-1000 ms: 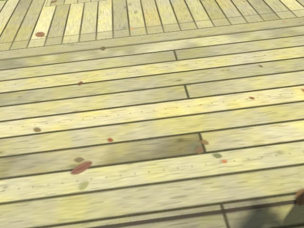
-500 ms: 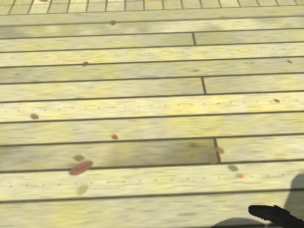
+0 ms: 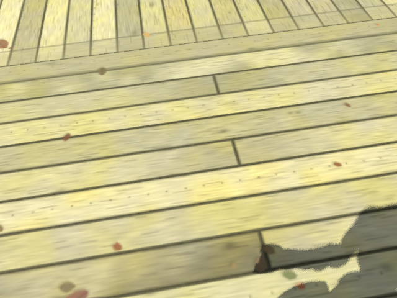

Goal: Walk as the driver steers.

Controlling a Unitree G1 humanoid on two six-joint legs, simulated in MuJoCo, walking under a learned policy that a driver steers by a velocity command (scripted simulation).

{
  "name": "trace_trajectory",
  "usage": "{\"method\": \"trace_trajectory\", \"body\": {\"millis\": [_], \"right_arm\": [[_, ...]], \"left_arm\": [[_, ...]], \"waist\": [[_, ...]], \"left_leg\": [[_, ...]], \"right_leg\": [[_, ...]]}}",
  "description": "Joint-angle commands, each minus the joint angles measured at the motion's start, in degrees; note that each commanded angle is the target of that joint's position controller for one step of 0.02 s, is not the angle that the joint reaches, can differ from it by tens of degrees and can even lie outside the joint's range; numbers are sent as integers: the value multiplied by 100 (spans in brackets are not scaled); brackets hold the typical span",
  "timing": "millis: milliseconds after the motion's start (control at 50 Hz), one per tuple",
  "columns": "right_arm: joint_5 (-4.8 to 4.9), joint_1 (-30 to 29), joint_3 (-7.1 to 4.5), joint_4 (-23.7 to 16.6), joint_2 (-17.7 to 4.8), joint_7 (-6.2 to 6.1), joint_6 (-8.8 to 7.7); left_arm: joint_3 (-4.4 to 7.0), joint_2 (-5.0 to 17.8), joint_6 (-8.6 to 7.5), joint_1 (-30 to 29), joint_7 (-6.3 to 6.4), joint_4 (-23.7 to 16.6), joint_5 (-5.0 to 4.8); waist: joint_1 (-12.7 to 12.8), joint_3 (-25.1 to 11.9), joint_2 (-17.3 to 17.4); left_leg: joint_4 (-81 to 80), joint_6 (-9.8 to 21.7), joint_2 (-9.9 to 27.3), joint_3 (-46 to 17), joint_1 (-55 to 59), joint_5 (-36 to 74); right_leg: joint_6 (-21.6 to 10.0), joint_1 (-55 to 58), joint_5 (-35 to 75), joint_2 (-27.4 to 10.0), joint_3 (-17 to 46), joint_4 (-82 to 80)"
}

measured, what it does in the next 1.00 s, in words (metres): steps to the left, turning left: left foot, then left foot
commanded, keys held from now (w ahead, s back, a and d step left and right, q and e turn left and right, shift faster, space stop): no key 0.12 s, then q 0.54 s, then w+q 0.20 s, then w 0.14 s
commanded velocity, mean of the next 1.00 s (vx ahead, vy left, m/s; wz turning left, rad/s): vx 0.10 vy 0.00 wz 0.37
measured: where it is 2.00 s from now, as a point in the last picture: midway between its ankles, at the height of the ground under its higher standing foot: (109, 263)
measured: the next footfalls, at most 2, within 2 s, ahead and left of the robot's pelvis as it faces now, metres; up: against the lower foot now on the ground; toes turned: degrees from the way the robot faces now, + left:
left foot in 0.20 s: +0.05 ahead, +0.14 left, +0.00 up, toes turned +1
left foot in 0.78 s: +0.02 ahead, +0.15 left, +0.00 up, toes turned +21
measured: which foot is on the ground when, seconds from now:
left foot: up 0.00-0.18, down 0.20-0.46, up 0.48-0.76, down 0.78-1.00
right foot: down 0.00-0.78, up 0.80-1.00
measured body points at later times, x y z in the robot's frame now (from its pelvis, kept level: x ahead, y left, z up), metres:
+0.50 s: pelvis +0.04 +0.00 +0.00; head +0.07 +0.00 +0.45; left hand +0.13 +0.30 -0.11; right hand +0.14 -0.27 -0.13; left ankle +0.00 +0.13 -0.72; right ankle +0.11 -0.09 -0.73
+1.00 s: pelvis +0.07 +0.09 +0.03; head +0.07 +0.13 +0.47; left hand +0.13 +0.42 -0.09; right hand +0.18 -0.17 -0.09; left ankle -0.02 +0.13 -0.73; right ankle +0.27 -0.04 -0.65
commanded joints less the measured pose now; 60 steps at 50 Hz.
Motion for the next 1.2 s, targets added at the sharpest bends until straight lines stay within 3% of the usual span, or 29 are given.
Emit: {"method": "trace_trajectory", "body": {"millis": [20, 100, 160, 200, 220, 240, 260, 320, 400, 440, 460, 480, 500, 520, 540, 580, 600, 660, 740, 760, 780, 800, 820, 840, 860, 900, 940, 1060, 1200], "right_arm": [[39, 314, -109, -106, -542, -111, 280], [-38, 283, -169, 35, -409, -280, 485], [-63, 456, -158, 186, -255, -223, 510], [-132, 62, -196, -89, -548, -180, 530], [-88, -21, -213, -202, -701, -173, 528], [1, -91, -292, -208, -969, -167, 502], [34, -208, -314, -303, -936, -171, 453], [30, -388, -445, -580, -1104, -193, 317], [11, -402, -485, -889, -1030, -186, 249], [78, -403, -468, -1038, -895, -222, 304], [138, -468, -464, -1096, -799, -265, 377], [154, -383, -421, -1204, -633, -303, 434], [127, -244, -511, -1214, -818, -331, 459], [146, -222, -593, -1178, -984, -306, 488], [148, -192, -590, -1182, -862, -280, 515], [112, -278, -555, -1229, -681, -242, 568], [84, -317, -521, -1277, -593, -174, 578], [115, -465, -464, -1458, -570, -16, 571], [91, 199, -557, -1355, -791, 139, 635], [104, 588, -623, -1173, -881, 125, 637], [113, 1103, -695, -1010, -1063, 92, 590], [87, 1232, -749, -1193, -1715, 97, 425], [-146, 1083, -719, -1322, -1698, 151, 143], [-172, 573, -646, -1426, -1498, 108, -54], [-58, 267, -577, -1494, -1277, 76, -141], [27, 220, -472, -1463, -982, 18, -157], [3, 687, -409, -1306, -800, 8, -206], [-37, 1204, -369, -1057, -845, -45, -211], [3, 1847, -360, -767, -879, -53, -107]], "left_arm": [[53, 689, -14, 376, -12, -155, -48], [32, 743, 30, -200, 16, -167, 28], [14, 705, 73, -222, 61, -38, -87], [83, 934, 121, -148, 127, -21, -132], [122, 1019, 152, -118, 168, -40, -102], [134, 917, 184, -76, 233, -91, -83], [140, 879, 185, -120, 291, -92, -81], [196, 780, 188, -58, 334, -85, -68], [305, 912, 251, 184, 318, -128, -93], [359, 1015, 228, 401, 301, -95, -106], [370, 1096, 185, 639, 252, -60, -39], [384, 1304, 132, 828, 202, -21, 7], [316, 1220, 90, 719, 193, -132, 56], [246, 1123, 48, 436, 206, -267, 63], [247, 1183, 38, 84, 243, -355, 10], [271, 1308, 78, -138, 297, -347, -46], [288, 1354, 143, -99, 311, -306, 20], [318, 1431, 234, -45, 326, -245, -53], [367, 1625, 316, -90, 220, -283, -310], [318, 1383, 324, -86, 184, -259, -293], [245, 1040, 337, -232, 131, -285, -239], [145, 649, 284, -509, 73, -641, -124], [240, 990, 99, -1269, 60, -939, -305], [322, 1315, -26, -1244, 58, -952, -412], [387, 1473, -89, -931, 82, -763, -308], [407, 1383, -153, -586, 98, -449, -114], [363, 1118, -205, -581, 15, -349, -156], [255, 914, -256, -1132, -181, -539, -209], [47, 766, -398, -1953, -420, -983, -246]], "waist": [[202, -1196, -571], [31, -616, -733], [-74, -642, -729], [53, -331, -631], [139, -216, -455], [287, 3, 209], [301, 108, 478], [353, 59, 797], [272, -301, 711], [344, -432, 169], [517, -536, -333], [525, -789, -1291], [459, -888, -1323], [319, -848, -747], [167, -667, -475], [169, -424, -555], [194, -433, -761], [287, -631, -902], [-56, -704, -819], [-180, -626, -536], [-383, -380, 450], [-303, -124, 1729], [-463, 135, 1032], [-149, 429, 858], [80, 389, 813], [189, 121, 652], [100, -46, 531], [-104, 196, 699], [-416, 696, 639]], "left_leg": [[1342, -154, 308, -337, -1192, -587], [209, -195, 335, -68, -332, 374], [-868, -44, 214, 183, 366, 1573], [-1172, 218, 317, 76, 17, 1677], [-1395, 408, 465, -106, -293, 1470], [-1672, 595, 543, -420, -860, 941], [-2003, 677, 659, -687, -1212, 764], [-2342, 804, 1020, -1460, -1124, 1465], [-1864, 758, 941, -1637, -748, 2201], [-1424, 487, 490, -1262, -1401, 1630], [-661, 311, 193, -838, -1840, 1193], [492, 124, -185, -303, -2115, 239], [1970, 10, 17, -394, -2289, -783], [2632, 28, 195, -573, -2260, -604], [2636, 14, 325, -526, -2188, -251], [2030, -74, 449, -174, -1986, 345], [1805, -151, 418, 60, -1761, 393], [708, -166, 428, 298, -1128, 558], [-855, 304, 166, 846, 323, 1318], [-1111, 505, 59, 745, 888, 1025], [-1797, 909, 567, -221, 1372, 221], [-2581, 1822, 2055, -3259, 1528, -1054], [-3572, 2222, 2356, -4273, 1039, -1952], [-3720, 1912, 2247, -3832, 988, -1574], [-3549, 1585, 2005, -3236, 1012, -875], [-3450, 1181, 1561, -2210, 1057, 288], [-3416, 1057, 1361, -1702, 1331, 1319], [-3449, 886, 1239, -1144, 1229, 2169], [-3102, 1043, 1514, -1018, 1858, 3420]], "right_leg": [[-1103, 1951, 838, -1843, 2241, -1030], [-648, 556, -898, -1185, 1408, -1508], [-472, 314, -1971, -989, 1034, -1531], [-221, 343, -2521, -945, 988, -1485], [-135, 491, -2519, -864, 875, -1345], [-40, 712, -2305, -548, 418, -1114], [39, 1022, -1823, -348, 98, -644], [118, 1101, -746, 49, -297, 145], [-14, 1154, 30, -173, -118, 219], [-231, 1950, -125, -558, 169, -152], [-473, 2354, -353, -1090, 717, -595], [-1007, 2624, -74, -2141, 1941, -1269], [-1479, 2534, 447, -2791, 2471, -1445], [-1490, 2220, 498, -2700, 2101, -1427], [-1265, 1892, 235, -2393, 1504, -1422], [-890, 1562, -214, -1870, 612, -1539], [-892, 1431, -86, -1715, 267, -1494], [-911, 1448, 300, -1743, -179, -1305], [-560, 718, -2465, -1922, -249, -1324], [-298, 215, -3010, -1681, -542, -722], [86, -775, -3320, -1217, -1155, 903], [422, -2620, -3579, -438, -957, 2891], [308, -3170, -2877, -298, 215, 3197], [166, -3226, -2026, -464, 394, 3084], [151, -3001, -1416, -579, 426, 2882], [243, -2405, -483, -667, 374, 2346], [270, -2200, 236, -555, 248, 1941], [348, -1882, 1183, -431, 121, 934], [139, -2024, 631, -291, -268, 96]]}}
Keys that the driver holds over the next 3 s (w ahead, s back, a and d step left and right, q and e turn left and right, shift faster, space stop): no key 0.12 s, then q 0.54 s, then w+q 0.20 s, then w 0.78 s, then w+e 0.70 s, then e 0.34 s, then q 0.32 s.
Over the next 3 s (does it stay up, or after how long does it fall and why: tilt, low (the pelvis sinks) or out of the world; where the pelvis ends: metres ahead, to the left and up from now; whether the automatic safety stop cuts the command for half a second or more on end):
stays up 1.02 0.40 0.00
